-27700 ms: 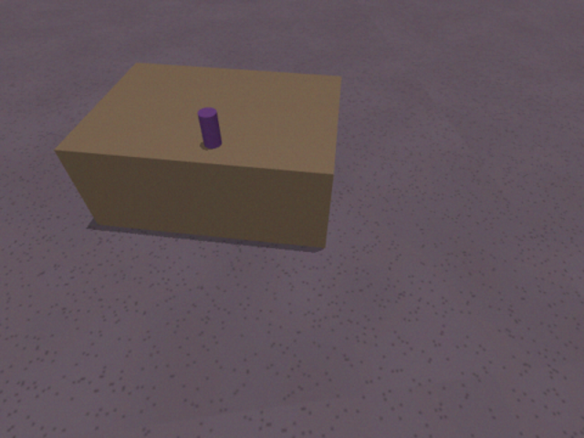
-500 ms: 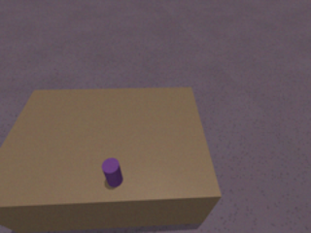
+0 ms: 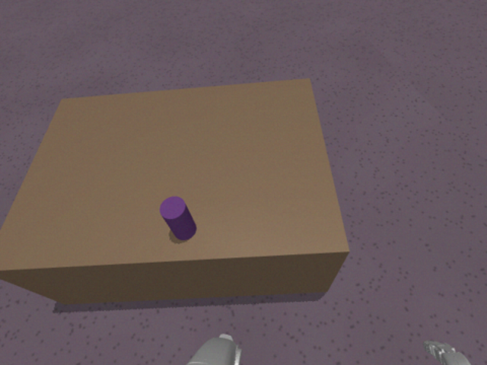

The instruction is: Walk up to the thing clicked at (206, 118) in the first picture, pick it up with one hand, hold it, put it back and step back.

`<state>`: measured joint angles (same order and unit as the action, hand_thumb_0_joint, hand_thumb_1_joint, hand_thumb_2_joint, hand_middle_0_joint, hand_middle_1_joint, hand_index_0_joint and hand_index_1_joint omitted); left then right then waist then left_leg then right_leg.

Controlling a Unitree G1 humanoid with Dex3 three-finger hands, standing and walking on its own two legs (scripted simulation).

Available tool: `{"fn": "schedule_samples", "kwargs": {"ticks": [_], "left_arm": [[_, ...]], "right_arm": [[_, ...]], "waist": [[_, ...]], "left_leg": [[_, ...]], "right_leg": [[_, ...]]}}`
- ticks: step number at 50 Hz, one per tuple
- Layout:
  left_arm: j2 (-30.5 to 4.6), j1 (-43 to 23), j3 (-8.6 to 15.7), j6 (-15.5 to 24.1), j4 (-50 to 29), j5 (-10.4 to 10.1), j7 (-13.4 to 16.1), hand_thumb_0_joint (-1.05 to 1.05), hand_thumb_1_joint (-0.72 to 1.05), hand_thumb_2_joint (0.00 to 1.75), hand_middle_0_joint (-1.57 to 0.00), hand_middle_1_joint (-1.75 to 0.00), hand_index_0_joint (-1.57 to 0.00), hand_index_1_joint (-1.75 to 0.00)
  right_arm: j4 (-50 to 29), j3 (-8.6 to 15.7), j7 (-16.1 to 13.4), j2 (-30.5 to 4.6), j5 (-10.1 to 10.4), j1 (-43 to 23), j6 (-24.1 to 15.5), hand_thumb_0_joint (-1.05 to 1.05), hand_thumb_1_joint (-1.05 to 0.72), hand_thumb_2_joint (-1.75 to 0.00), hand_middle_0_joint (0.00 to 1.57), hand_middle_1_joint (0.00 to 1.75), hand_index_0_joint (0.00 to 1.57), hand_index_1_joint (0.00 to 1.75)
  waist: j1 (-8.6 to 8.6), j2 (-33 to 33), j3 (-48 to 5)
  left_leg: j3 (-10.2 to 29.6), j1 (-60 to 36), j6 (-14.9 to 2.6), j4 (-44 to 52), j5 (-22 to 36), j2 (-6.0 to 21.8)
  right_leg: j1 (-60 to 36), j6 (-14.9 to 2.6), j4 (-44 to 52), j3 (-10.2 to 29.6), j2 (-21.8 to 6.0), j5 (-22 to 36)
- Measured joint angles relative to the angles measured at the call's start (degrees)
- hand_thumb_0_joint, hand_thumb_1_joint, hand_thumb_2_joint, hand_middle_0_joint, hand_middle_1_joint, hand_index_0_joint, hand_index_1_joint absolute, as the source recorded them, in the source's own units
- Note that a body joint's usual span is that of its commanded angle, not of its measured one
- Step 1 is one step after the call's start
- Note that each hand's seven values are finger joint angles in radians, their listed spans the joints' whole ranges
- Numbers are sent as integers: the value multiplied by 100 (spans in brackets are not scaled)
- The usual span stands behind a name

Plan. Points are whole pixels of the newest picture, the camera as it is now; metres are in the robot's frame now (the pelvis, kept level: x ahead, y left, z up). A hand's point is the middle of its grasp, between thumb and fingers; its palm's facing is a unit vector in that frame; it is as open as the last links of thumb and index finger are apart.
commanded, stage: step back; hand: left
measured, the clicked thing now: (179, 219) +0.50 +0.23 -0.28
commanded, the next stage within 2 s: none
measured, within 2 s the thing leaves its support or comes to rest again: neither
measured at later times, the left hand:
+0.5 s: hand out of the picture -0.03 +0.30 -0.15, palm faces +0.09 -0.93 -0.36, open 7.4 cm
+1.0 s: hand out of the picture -0.17 +0.29 -0.12, palm faces +0.03 -0.89 -0.46, open 7.4 cm
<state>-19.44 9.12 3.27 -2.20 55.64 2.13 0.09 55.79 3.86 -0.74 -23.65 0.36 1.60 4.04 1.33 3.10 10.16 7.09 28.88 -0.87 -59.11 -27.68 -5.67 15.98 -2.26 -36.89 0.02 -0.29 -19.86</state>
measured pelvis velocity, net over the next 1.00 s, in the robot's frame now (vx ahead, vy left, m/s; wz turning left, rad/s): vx -0.27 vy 0.01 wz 0.05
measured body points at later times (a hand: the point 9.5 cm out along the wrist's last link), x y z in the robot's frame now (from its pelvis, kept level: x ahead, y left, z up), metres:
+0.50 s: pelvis -0.11 +0.03 +0.01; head -0.06 +0.05 +0.45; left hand -0.03 +0.35 -0.12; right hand +0.02 -0.28 -0.10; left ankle -0.07 +0.12 -0.73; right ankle -0.15 -0.12 -0.63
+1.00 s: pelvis -0.27 +0.01 +0.00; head -0.21 -0.01 +0.44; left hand -0.17 +0.33 -0.09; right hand -0.20 -0.32 -0.14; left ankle -0.31 +0.16 -0.67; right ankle -0.22 -0.12 -0.73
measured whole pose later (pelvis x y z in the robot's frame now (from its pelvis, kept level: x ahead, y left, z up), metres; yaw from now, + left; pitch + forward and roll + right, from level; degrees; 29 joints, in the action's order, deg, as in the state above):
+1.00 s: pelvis -0.27 +0.01 +0.00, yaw +3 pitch -1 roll +1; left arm -20.3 9.0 4.6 -1.9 47.2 2.5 1.0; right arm 52.8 3.9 -0.9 -24.5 -0.5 12.4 4.2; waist -0.3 2.9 8.3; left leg 8.4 22.2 2.1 -58.0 -26.9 -4.7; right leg 19.5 0.6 -34.5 0.7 -2.3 -14.2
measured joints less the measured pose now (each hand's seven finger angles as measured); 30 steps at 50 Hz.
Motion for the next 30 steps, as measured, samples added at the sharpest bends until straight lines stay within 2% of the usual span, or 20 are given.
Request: {"fn": "schedule_samples", "kwargs": {"ticks": [3, 5, 11, 13, 14, 15, 16, 17, 19, 20, 23, 26, 30], "left_arm": [[26, -65, 7, -9, -134, -2, 23, 1, 90, 90, -21, -30, -21, -30], [24, -153, 26, 28, -313, -34, 64, 1, 90, 90, -21, -30, -21, -30], [4, -413, 41, 104, -808, -107, 141, 1, 90, 90, -21, -30, -21, -30], [-45, -461, 30, 69, -876, -120, 125, 1, 90, 90, -21, -30, -21, -30], [-78, -477, 18, 40, -888, -129, 110, 1, 90, 90, -21, -30, -21, -30], [-128, -508, 16, 8, -879, -137, 96, 1, 90, 90, -21, -30, -21, -30], [-179, -523, 28, -29, -854, -146, 87, 1, 90, 90, -21, -30, -21, -30], [-200, -504, 41, -64, -819, -163, 86, 1, 90, 90, -21, -30, -21, -30], [-181, -446, 65, -134, -695, -161, 107, 1, 90, 90, -21, -30, -21, -30], [-177, -423, 73, -163, -635, -153, 111, 1, 90, 90, -21, -30, -21, -30], [-229, -272, 113, -146, -605, -192, 112, 1, 90, 90, -21, -30, -21, -30], [-311, -89, 164, -78, -630, -184, 107, 1, 90, 90, -21, -30, -21, -30], [-400, 113, 177, -42, -593, -161, 107, 1, 90, 90, -21, -30, -21, -30]], "right_arm": [[-64, -83, -11, 12, 18, 208, -56, 0, -91, -90, 20, 30, 20, 30], [-56, -143, -39, 26, -14, 358, -68, 0, -91, -90, 20, 30, 20, 30], [-75, -211, -51, 105, -113, 504, -59, 1, -91, -90, 20, 30, 20, 30], [-144, -196, -16, 127, -130, 496, -97, 1, -91, -90, 21, 30, 20, 30], [-179, -179, 7, 130, -141, 502, -124, 1, -91, -90, 21, 30, 20, 30], [-190, -149, 21, 162, -156, 478, -148, 1, -91, -90, 21, 30, 20, 30], [-203, -130, 38, 214, -179, 448, -153, 1, -91, -90, 21, 30, 20, 30], [-238, -126, 67, 243, -202, 444, -152, 1, -91, -90, 21, 30, 20, 30], [-320, -134, 122, 239, -236, 476, -159, 1, -91, -90, 21, 30, 20, 30], [-346, -131, 120, 242, -251, 499, -160, 1, -91, -90, 21, 30, 20, 30], [-395, -143, 80, 275, -281, 496, -119, 1, -91, -90, 21, 30, 20, 30], [-493, -131, 61, 289, -256, 389, -131, 1, -90, -90, 21, 30, 20, 30], [-677, -126, 55, 308, -204, 202, -177, 1, -90, -90, 21, 30, 20, 30]], "waist": [[-42, 23, -59], [-28, 8, -49], [-38, -128, 159], [-75, -220, 207], [-101, -265, 206], [-109, -387, 251], [-72, -553, 299], [-36, -628, 287], [-119, -526, 167], [-178, -462, 102], [-147, -439, -95], [-75, -444, -132], [-9, -445, -8]], "left_leg": [[56, -53, 58, -484, 176, -162], [-2, -241, 99, -416, 176, -133], [-281, -845, 130, 795, -69, 209], [-407, -1044, 93, 1405, 89, 334], [-465, -1165, 65, 1761, 343, 382], [-534, -1231, 20, 1937, 692, 333], [-638, -1271, -33, 1968, 773, 244], [-717, -1269, -79, 1962, 782, 231], [-661, -1191, -151, 1956, 828, 348], [-598, -1170, -170, 2032, 908, 402], [-647, -1133, -177, 2469, 1265, 501], [-766, -1038, -187, 2731, 1545, 564], [-962, -850, -196, 2732, 1749, 630]], "right_leg": [[76, -11, 232, -122, -19, 204], [139, -23, 238, -214, -34, 255], [342, 2, -39, -509, -144, 292], [453, 47, -209, -575, -214, 285], [525, 80, -326, -602, -253, 265], [577, 122, -457, -567, -340, 244], [607, 154, -536, -459, -427, 257], [665, 149, -652, -288, -364, 121], [856, 157, -1487, 138, 91, -867], [938, 152, -2002, 291, 304, -1104], [1117, 138, -3153, 658, 659, -1042], [994, 270, -3424, 766, 664, -818], [502, 462, -2506, 730, 401, -818]]}}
